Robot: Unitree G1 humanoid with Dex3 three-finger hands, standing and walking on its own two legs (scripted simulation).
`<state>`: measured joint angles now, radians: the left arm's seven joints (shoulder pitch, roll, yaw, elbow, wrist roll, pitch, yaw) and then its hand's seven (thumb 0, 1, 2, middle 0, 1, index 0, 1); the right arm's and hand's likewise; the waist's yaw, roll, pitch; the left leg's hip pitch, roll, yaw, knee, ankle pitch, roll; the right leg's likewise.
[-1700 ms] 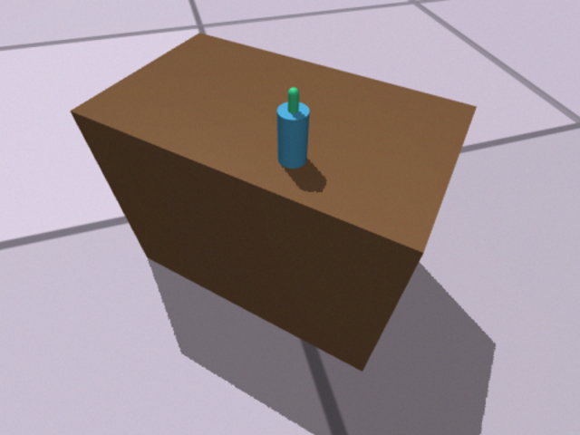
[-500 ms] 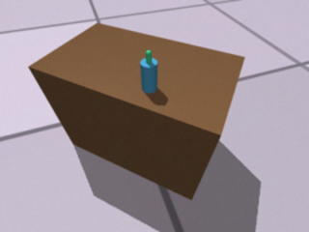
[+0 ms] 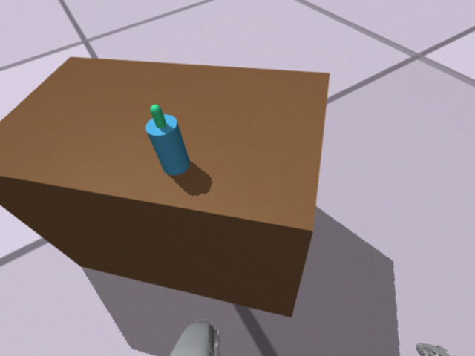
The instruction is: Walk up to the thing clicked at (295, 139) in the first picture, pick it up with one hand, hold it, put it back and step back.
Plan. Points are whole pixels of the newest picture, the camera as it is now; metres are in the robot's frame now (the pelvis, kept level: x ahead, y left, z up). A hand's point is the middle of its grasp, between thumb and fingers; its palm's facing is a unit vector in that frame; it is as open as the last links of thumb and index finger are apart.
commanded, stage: walk up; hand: left
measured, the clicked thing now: (166, 138) +0.55 +0.19 +0.02
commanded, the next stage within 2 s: none
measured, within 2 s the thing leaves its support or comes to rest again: neither
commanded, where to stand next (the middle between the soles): +0.08 +0.08 m, yaw -12 degrees
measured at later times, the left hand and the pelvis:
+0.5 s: hand (81, 336) +0.18 +0.35 -0.16, palm faces -0.23 -0.88 -0.43, open 7.3 cm; pelvis +0.04 +0.09 -0.02, yaw -10 degrees
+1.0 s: hand (93, 354) +0.15 +0.31 -0.15, palm faces -0.23 -0.91 -0.34, open 7.4 cm; pelvis +0.00 +0.08 -0.01, yaw -14 degrees
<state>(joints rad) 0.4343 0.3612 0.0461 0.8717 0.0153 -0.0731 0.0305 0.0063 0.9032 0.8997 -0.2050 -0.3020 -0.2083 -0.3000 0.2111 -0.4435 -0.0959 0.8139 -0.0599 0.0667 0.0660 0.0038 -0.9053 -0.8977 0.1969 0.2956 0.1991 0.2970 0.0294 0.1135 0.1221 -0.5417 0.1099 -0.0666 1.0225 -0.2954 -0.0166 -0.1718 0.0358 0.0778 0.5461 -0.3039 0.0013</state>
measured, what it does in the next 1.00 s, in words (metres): steps on the spot: left foot, then right foot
